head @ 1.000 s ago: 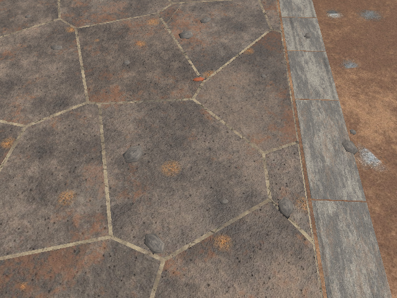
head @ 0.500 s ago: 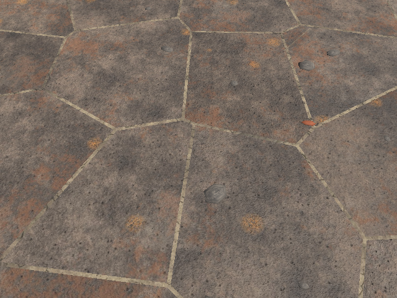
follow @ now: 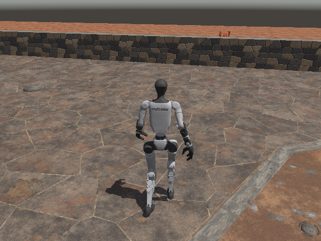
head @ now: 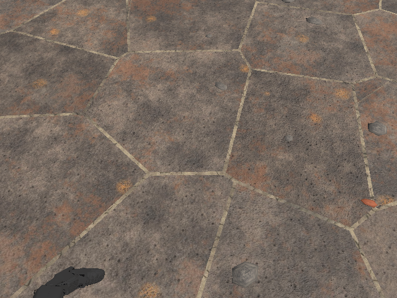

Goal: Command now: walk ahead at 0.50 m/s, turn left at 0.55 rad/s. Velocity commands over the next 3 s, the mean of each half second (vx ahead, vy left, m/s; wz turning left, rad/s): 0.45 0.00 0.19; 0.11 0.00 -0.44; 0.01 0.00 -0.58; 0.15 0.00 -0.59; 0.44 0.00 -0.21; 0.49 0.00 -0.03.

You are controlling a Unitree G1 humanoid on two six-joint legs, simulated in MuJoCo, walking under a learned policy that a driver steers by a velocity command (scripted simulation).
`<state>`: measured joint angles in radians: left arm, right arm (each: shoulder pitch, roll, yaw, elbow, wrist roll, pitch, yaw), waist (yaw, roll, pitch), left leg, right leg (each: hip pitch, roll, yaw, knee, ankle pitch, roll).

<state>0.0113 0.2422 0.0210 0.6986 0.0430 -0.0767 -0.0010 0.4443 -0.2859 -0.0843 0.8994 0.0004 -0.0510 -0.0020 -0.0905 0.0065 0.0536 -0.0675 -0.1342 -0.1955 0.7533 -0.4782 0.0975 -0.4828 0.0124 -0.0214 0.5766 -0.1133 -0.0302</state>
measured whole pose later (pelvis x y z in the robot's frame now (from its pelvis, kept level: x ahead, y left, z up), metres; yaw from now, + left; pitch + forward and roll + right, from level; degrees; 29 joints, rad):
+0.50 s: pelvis +0.24 +0.03 +0.01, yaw +3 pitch +2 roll -2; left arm 0.43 0.22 0.03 0.92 -0.02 -0.06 0.00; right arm 0.03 -0.21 0.00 0.74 -0.05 -0.08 0.02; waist 0.08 0.01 0.05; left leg -0.43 0.02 0.06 0.54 -0.12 0.06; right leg -0.15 0.00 -0.04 0.73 -0.49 -0.01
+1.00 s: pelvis +0.30 +0.01 +0.01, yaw -14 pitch +0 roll +1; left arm 0.19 0.25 0.06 0.73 0.02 0.03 -0.02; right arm 0.22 -0.27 -0.06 0.81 -0.03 0.04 -0.02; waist -0.01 0.04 0.04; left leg -0.40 0.08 0.13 0.91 -0.52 -0.02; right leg -0.34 0.01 -0.04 0.61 -0.30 -0.07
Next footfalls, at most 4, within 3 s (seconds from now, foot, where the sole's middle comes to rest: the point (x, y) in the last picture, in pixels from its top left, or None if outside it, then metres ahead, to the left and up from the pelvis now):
0.46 left None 0.37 0.13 -0.75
0.92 right None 0.34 -0.09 -0.75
1.42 left None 0.39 0.10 -0.75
1.86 right None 0.23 -0.05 -0.75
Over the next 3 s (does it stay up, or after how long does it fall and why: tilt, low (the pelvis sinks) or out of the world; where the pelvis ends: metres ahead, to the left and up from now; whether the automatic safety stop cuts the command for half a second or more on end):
stays up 0.63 -0.46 0.02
